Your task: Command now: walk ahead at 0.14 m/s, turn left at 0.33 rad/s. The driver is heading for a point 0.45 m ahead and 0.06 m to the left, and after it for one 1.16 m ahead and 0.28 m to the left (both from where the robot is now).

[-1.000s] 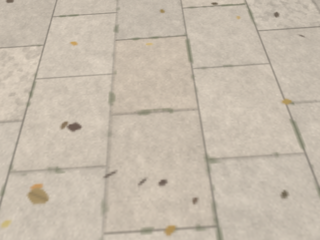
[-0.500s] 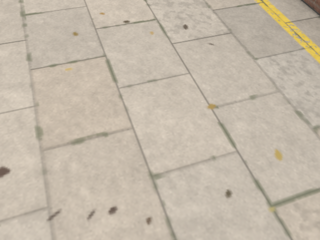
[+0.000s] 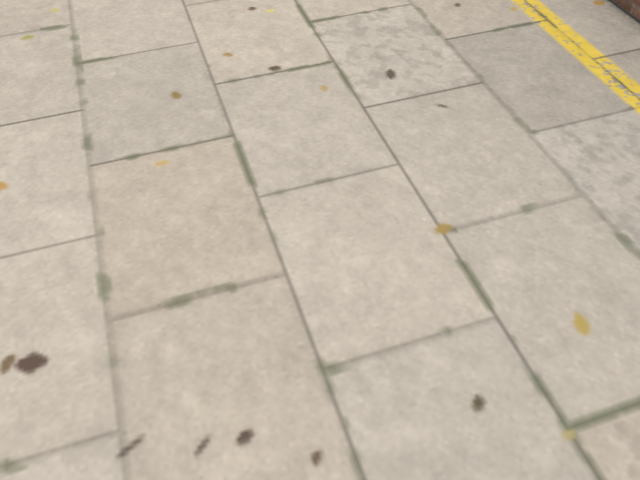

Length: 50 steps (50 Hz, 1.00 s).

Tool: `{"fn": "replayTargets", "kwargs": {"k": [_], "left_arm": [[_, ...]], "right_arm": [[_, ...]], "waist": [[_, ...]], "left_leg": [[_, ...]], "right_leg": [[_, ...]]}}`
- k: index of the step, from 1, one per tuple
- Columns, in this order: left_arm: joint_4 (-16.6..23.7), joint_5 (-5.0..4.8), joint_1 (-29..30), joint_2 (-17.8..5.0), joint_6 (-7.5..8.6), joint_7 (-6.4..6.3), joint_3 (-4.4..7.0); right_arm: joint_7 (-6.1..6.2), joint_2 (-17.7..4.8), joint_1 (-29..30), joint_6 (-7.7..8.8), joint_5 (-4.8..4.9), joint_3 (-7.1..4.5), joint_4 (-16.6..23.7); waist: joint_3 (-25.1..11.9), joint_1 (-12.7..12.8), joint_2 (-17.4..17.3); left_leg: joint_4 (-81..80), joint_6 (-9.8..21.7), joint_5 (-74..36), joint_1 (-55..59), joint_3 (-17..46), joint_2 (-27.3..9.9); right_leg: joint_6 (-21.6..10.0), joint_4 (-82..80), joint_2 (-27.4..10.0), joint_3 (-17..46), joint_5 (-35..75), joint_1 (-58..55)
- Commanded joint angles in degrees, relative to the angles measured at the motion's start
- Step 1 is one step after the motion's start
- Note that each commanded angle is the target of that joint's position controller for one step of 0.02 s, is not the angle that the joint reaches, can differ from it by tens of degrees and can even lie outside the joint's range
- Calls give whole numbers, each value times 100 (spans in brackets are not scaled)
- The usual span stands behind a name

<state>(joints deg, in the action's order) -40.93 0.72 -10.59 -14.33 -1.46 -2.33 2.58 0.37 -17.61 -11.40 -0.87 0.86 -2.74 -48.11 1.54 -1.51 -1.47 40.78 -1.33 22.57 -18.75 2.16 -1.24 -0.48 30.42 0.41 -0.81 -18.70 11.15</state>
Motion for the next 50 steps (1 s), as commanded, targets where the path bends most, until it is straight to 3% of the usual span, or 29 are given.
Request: {"fn": "replayTargets", "kwargs": {"k": [1, 3, 5, 8, 9, 10, 11, 12, 13, 14, 15, 16, 17, 21, 25, 30, 33, 35, 36, 37, 38, 39, 40, 41, 42, 43, 45, 48, 50], "left_arm": [[226, -35, -452, -1184, 186, -88, 355], [227, -167, -183, -1096, 325, -66, 350], [256, -178, 61, -1179, 362, -6, 390], [241, -229, 242, -1262, 365, 136, 429], [214, -239, 220, -1181, 363, 163, 407], [192, -172, 99, -952, 378, 185, 332], [339, -11, 239, -552, 418, 211, 202], [814, -55, 529, -317, 556, 182, 120], [803, -325, 645, -789, 696, 208, 206], [757, -387, 649, -996, 782, 250, 254], [601, -246, 503, -1021, 826, 241, 277], [515, -87, 463, -1031, 847, 227, 305], [421, -49, 358, -1032, 817, 270, 325], [346, -97, 513, -702, 679, 346, 233], [518, -200, 1172, -447, 695, 459, 93], [729, -256, 1714, -441, 754, 664, 28], [737, -221, 1451, -626, 770, 729, 98], [469, -217, 296, -1006, 712, 665, 281], [317, -215, -624, -1219, 682, 578, 384], [225, -129, -1409, -1783, 631, 521, 523], [149, -219, -1460, -1451, 631, 487, 452], [157, -215, -1211, -1227, 599, 414, 389], [248, -187, -795, -1112, 582, 377, 340], [313, -155, -444, -980, 584, 372, 284], [397, -84, -205, -897, 606, 355, 247], [476, -57, -35, -876, 599, 338, 243], [438, -106, 58, -847, 614, 305, 231], [261, -109, -101, -975, 686, 284, 247], [108, -141, -456, -1033, 706, 302, 243]], "right_arm": [[-50, -520, 724, 54, 116, -181, 711], [-102, -454, 651, 76, 117, -171, 708], [-204, -363, 535, 128, 65, -121, 666], [-305, -389, -124, 161, 84, -149, 428], [-297, -437, -562, 154, 73, -195, 249], [-256, -658, -1133, 150, 89, -316, 64], [-163, -1207, -1762, 172, 119, -481, 11], [-211, -1806, -1655, 338, 8, -498, 329], [-243, -1425, -1392, 471, -61, -409, 432], [-235, -1067, -1114, 548, -50, -302, 490], [-214, -882, -874, 563, -24, -241, 560], [-173, -815, -675, 542, -33, -205, 622], [-127, -728, -606, 524, -77, -160, 665], [-1, -703, -958, 539, -77, -136, 585], [64, -702, -1151, 539, -106, -110, 461], [60, -755, -1399, 504, -100, -145, 234], [140, -891, -1349, 427, -125, -192, 256], [223, -1021, -1228, 301, -196, -219, 355], [241, -1069, -989, 294, -199, -211, 471], [188, -479, -1486, 395, -295, -41, 694], [52, -378, -1614, 609, -211, 74, 654], [-63, -799, -815, 791, 74, -49, 916], [-102, -825, -354, 905, 156, -19, 1125], [-88, -744, -210, 947, 39, -15, 1140], [-59, -747, -327, 907, -79, -55, 1122], [-56, -705, -477, 836, -129, -55, 1110], [-39, -535, -738, 708, -173, -9, 1063], [-28, -232, -290, 662, -188, 129, 1161], [-43, -189, 214, 685, -114, 152, 1244]], "waist": [[346, 477, 1087], [504, 341, 894], [279, 270, 805], [-56, -56, 704], [-154, -230, 575], [-309, -429, 161], [-319, -650, -1238], [-444, -458, -1934], [-264, -467, -981], [106, -302, -684], [262, -147, -320], [304, -48, -270], [224, 28, -385], [80, -83, -250], [323, -343, -314], [635, -456, -137], [118, -177, -406], [-706, 417, -604], [-1167, 965, -440], [-2101, 824, 888], [-2834, 776, 1111], [-1868, 930, 732], [-1063, 750, 305], [-464, 456, -166], [-242, 199, -96], [-133, 27, 116], [-120, -135, 308], [-34, 91, 449], [-44, 430, 450]], "left_leg": [[1819, 182, 1006, -1920, 97, -303], [1427, 243, 669, -2093, 147, -489], [760, 273, 342, -1277, -180, -475], [-358, 305, -565, 396, -806, -67], [-614, 325, -715, 1062, -1028, 182], [-825, 451, -543, 1826, -952, 367], [-1699, 931, -26, 2453, 878, -652], [-3049, 2131, 1371, 2729, 4482, -1893], [-3374, 2338, 2112, 2571, 4694, -2195], [-3251, 2088, 1928, 2278, 4082, -2011], [-3094, 1812, 1258, 2008, 3380, -1710], [-3040, 1606, 455, 1748, 2776, -1431], [-3082, 1445, -141, 1666, 2226, -1201], [-3175, 1239, -2475, 1831, 945, -907], [-3508, 970, -2484, 1473, 170, -703], [-3416, 954, -3143, 2238, -161, -1064], [-2440, 811, -6197, 2915, -399, -1149], [-772, 664, -7931, 3048, -546, -1056], [591, 520, -7311, 1963, -664, -957], [3205, 18, -3349, -724, -558, -200], [4358, -67, 890, -2026, 349, 655], [4409, 110, 463, -2661, 728, 240], [3940, 219, 4, -2706, 621, -48], [3348, 227, -202, -2465, 495, -214], [2937, 178, -373, -2057, 481, -385], [2753, 95, -423, -1753, 438, -455], [2187, -133, -549, -1451, 198, -554], [773, -282, -1852, -1000, -92, -591], [-56, -224, -2851, -868, -154, -467]], "right_leg": [[-1394, -1994, -2277, 2503, -1521, -410], [-1167, -2116, -2091, 2047, -1405, -634], [-937, -2055, -1754, 1219, -692, -434], [-771, -1540, -1420, 313, -456, 240], [-684, -1070, -1311, 78, -573, 598], [-505, -47, -1075, -260, -380, 1009], [-16, 2267, -606, -823, -821, 2068], [185, 3652, 326, 2, -1760, 3763], [42, 4207, -98, 625, -1445, 4182], [-128, 4028, -348, 641, -824, 4222], [-161, 3720, -533, 604, -305, 3985], [-129, 3223, -629, 595, 126, 3669], [-82, 2936, -659, 529, 533, 3356], [156, 2028, -551, 169, 1752, 3215], [128, 723, -406, -123, 2778, 2672], [-178, -111, -193, -155, 2667, 2844], [-501, -115, 249, -441, 1918, 2343], [-767, -28, 611, -617, 1499, 1085], [-1040, -212, 329, -139, 1837, -570], [-2096, 215, -1275, 2412, 1493, -3346], [-2644, -854, -2054, 4912, 242, -4154], [-2207, -1269, -1793, 4256, -487, -3466], [-1969, -1478, -1611, 3550, -402, -2410], [-1841, -1694, -1363, 3082, 133, -1351], [-1783, -1834, -1123, 2676, 663, -637], [-1802, -1973, -954, 2470, 978, -112], [-1820, -2049, -839, 1863, 1732, 549], [-1539, -2065, -493, 905, 2186, 1086], [-1353, -2024, -497, 761, 1761, 867]]}}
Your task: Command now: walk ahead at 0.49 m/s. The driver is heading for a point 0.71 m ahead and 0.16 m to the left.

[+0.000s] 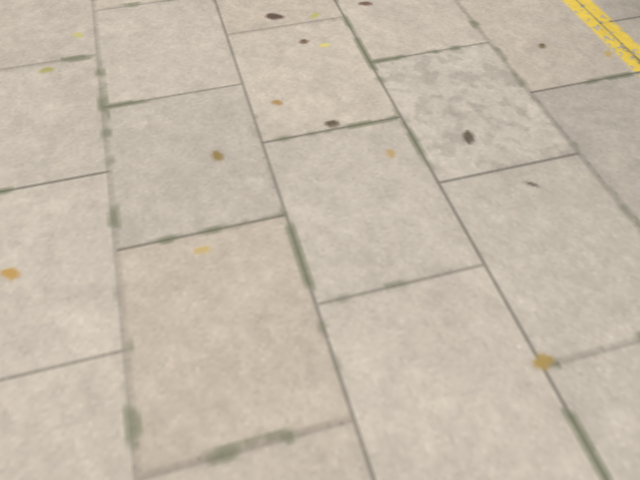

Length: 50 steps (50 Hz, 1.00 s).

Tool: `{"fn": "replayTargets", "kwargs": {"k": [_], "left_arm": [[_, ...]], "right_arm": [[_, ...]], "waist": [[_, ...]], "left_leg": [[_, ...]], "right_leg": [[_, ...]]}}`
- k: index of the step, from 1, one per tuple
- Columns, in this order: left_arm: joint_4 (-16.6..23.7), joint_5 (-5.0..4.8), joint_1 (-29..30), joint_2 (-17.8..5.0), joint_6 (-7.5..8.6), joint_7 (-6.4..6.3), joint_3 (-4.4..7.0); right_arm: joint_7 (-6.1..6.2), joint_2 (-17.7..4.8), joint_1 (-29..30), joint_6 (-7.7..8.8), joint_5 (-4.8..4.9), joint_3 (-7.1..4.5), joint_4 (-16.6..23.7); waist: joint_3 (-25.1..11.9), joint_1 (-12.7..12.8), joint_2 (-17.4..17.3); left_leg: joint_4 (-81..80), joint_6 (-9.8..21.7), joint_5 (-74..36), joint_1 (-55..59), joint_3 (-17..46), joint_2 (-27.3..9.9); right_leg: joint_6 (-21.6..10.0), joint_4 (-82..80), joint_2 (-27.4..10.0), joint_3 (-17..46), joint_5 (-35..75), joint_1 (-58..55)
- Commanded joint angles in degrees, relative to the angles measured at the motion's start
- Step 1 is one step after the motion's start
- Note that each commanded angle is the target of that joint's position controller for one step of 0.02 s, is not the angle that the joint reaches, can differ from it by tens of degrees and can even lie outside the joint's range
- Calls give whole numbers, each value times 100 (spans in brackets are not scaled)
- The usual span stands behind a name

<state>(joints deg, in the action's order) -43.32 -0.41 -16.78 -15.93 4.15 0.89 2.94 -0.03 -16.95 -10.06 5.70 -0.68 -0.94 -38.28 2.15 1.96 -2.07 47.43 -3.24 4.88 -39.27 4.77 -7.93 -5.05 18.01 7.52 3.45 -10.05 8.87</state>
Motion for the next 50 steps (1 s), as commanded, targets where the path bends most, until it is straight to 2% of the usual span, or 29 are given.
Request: {"fn": "replayTargets", "kwargs": {"k": [1, 3, 6, 8, 9, 10, 11, 12, 13, 14, 15, 17, 20, 25, 30, 33, 34, 35, 36, 37, 38, 39, 40, 41, 42, 43, 45, 48, 50], "left_arm": [[274, -39, 22, -925, 147, -5, 207], [157, -48, -118, -996, 119, 15, 211], [2, -39, -179, -1087, 23, -6, 242], [-17, -35, 2, -1107, -61, -41, 253], [15, -3, 79, -1015, -108, -62, 221], [156, 124, -6, -800, -125, -118, 122], [321, 137, -745, -304, 1, -63, -42], [244, 54, -511, -612, 133, -5, -19], [389, -114, 59, -927, 221, 52, 59], [498, -92, 483, -864, 270, 41, 28], [581, 22, 708, -816, 306, 15, 31], [590, 126, 594, -785, 267, -12, 66], [544, 160, 582, -648, 159, -46, 43], [738, 118, 1580, -449, 173, -41, -27], [921, 44, 2188, -539, 281, 43, 17], [832, 36, 1922, -671, 355, 76, 88], [741, 52, 1580, -742, 382, 59, 142], [607, 98, 1019, -894, 408, 27, 229], [516, 164, 109, -1144, 405, -13, 303], [258, 145, -558, -1577, 317, -7, 441], [156, -74, -681, -1156, 287, 44, 368], [223, -83, -345, -827, 272, 29, 274], [296, 29, 66, -727, 233, 20, 213], [288, 81, 310, -607, 216, 26, 157], [275, 139, 414, -513, 227, 23, 107], [226, 149, 444, -434, 237, 34, 75], [77, 103, 468, -505, 244, 29, 75], [-74, 48, 512, -845, 126, -41, 152], [-197, 12, 355, -887, 49, -70, 150]], "right_arm": [[-18, -295, 227, 38, 107, -43, 297], [-62, -398, 452, 48, 186, -83, 386], [-156, -505, 604, 34, 185, -144, 550], [-191, -632, 110, 4, 169, -231, 481], [-172, -835, -622, -12, 139, -362, 282], [-141, -1216, -1462, -41, 137, -498, 170], [-156, -1799, -1738, -65, 123, -630, 124], [-176, -1226, -1935, -80, 185, -511, 162], [-153, -973, -1630, -80, 131, -430, 222], [-140, -934, -1326, -96, 77, -423, 313], [-136, -896, -1085, -113, 56, -408, 360], [-107, -755, -847, -116, 42, -360, 457], [-36, -817, -898, -113, 124, -393, 395], [114, -936, -1192, -213, 173, -453, 158], [154, -909, -1480, -316, 234, -482, -79], [189, -849, -1432, -376, 189, -487, -169], [179, -812, -1355, -394, 175, -477, -167], [153, -666, -1281, -395, 156, -423, -127], [135, -473, -1200, -382, 72, -325, -8], [100, -22, -2190, -321, 175, -185, -52], [117, -437, -2172, -268, 263, -227, -130], [113, -816, -1386, -245, 275, -329, -52], [131, -810, -833, -234, 201, -332, 80], [126, -747, -555, -215, 93, -343, 159], [104, -686, -606, -216, 45, -356, 171], [88, -538, -735, -228, 53, -332, 139], [89, -228, -809, -261, 51, -240, 105], [78, -80, -532, -292, 33, -153, 144], [52, -150, -235, -311, 61, -167, 171]], "waist": [[-122, 191, 543], [-70, 311, 571], [43, 253, 578], [-159, -103, 593], [-616, -468, 436], [-1307, -762, -116], [-1893, -408, -1675], [-2151, -654, -1356], [-1424, -733, -819], [-996, -681, -181], [-621, -551, 95], [-565, -272, -134], [-457, -194, -151], [-212, -485, -272], [-134, -651, -314], [-146, -516, -505], [-280, -333, -555], [-710, -57, -494], [-1536, 353, -98], [-2273, 62, 1623], [-1985, 194, 1575], [-1041, 332, 915], [-476, 242, 501], [-106, 99, 392], [-183, -95, 507], [-279, -209, 624], [-428, -296, 758], [-701, -246, 809], [-743, -116, 784]], "left_leg": [[-972, 15, -1343, 1177, -413, 244], [-1296, 175, -1336, 954, -341, 258], [-1491, 495, -543, 609, -273, 330], [-1649, 720, -39, 1117, -419, 549], [-1713, 876, -54, 2063, -613, 800], [-1638, 1145, -455, 3437, 225, 266], [-2291, 2196, 804, 5392, 3112, -933], [-3060, 2215, 1900, 5846, 4276, -1055], [-3073, 1954, 1961, 5370, 3572, -965], [-3066, 1827, 1449, 4695, 2966, -738], [-3119, 1822, 692, 4093, 2521, -574], [-3294, 1801, -273, 3558, 2034, -263], [-3417, 1898, -982, 3209, 1613, -135], [-3405, 1580, -709, 2812, 1196, 247], [-3051, 1425, -351, 3140, 1699, 129], [-2689, 1347, -785, 3610, 1898, -108], [-2388, 1277, -1390, 3644, 1835, -27], [-1703, 1133, -1949, 3541, 1617, 257], [-300, 946, -1258, 2823, 1292, 549], [1651, 463, 1901, 683, 670, 1464], [2448, 418, 2809, -227, 718, 1240], [2639, 424, 2311, -494, 733, 980], [2496, 390, 1931, -337, 487, 801], [2222, 325, 1771, -172, 365, 689], [1955, 277, 1704, 208, 295, 540], [1652, 218, 1724, 490, 208, 507], [887, 96, 1631, 790, -24, 530], [-269, 56, 632, 1458, -249, 578], [-765, 85, -7, 1727, -286, 664]], "right_leg": [[-854, -782, -1323, 376, 696, 866], [-772, -658, -1596, 453, 514, 299], [-620, -385, -2004, 505, 827, -522], [-402, 242, -2003, 286, 2108, -867], [-239, 1228, -1728, -17, 3050, -794], [14, 2818, -1413, -406, 2393, -45], [511, 4988, -385, -565, -703, 2307], [470, 5572, -387, 241, -2026, 3140], [361, 5746, -697, 352, -1622, 3569], [306, 5482, -904, 257, -1220, 3494], [317, 5046, -1049, 195, -973, 3421], [410, 4468, -1186, 210, -656, 2895], [680, 3827, -1127, 78, -410, 2870], [891, 1965, -849, 41, 1166, 2550], [750, 1059, -626, 155, 1411, 2142], [522, 852, -693, 108, 985, 1839], [380, 665, -630, -39, 899, 1352], [165, 571, -744, -41, 988, 409], [-234, 834, -1550, 783, 877, -1127], [-1306, 677, -2809, 3219, 94, -3234], [-1360, 37, -3059, 4298, -1439, -3110], [-1071, -143, -2770, 3552, -1695, -2292], [-903, -207, -2532, 2769, -661, -1443], [-883, -243, -2336, 2194, 818, -780], [-813, -212, -2159, 1707, 2061, -449], [-772, -190, -1998, 1318, 3027, -287], [-816, -194, -1885, 787, 4201, -86], [-749, -234, -1749, 272, 4483, 164], [-651, -223, -1704, 159, 4090, 135]]}}
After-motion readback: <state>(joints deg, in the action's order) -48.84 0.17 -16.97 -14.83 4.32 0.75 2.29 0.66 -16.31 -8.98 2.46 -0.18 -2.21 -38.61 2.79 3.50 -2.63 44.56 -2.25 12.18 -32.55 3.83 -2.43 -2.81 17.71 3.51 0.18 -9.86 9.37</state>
